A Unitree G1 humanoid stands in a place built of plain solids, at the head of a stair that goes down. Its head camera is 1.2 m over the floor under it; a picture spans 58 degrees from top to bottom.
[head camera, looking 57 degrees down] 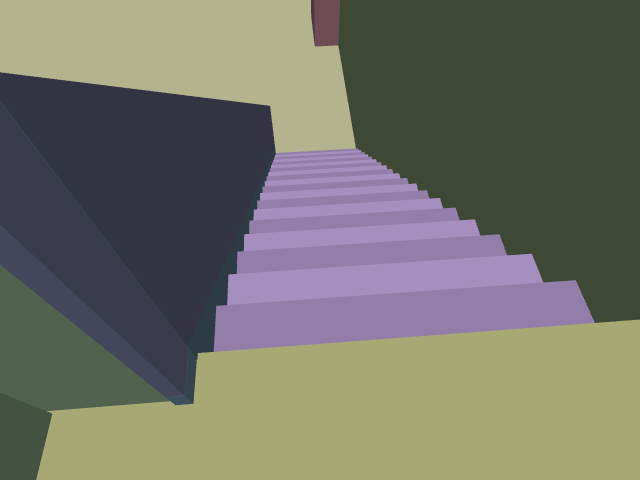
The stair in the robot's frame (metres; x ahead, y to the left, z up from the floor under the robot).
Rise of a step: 0.20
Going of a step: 0.23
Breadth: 1.30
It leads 4 degrees to the left of straight ahead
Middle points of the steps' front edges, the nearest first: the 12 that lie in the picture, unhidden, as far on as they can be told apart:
0.45 -0.30 0.00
0.68 -0.28 -0.19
0.91 -0.26 -0.39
1.15 -0.25 -0.58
1.38 -0.23 -0.78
1.61 -0.21 -0.97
1.84 -0.19 -1.17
2.07 -0.17 -1.36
2.30 -0.15 -1.56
2.54 -0.14 -1.76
2.77 -0.12 -1.95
3.00 -0.10 -2.15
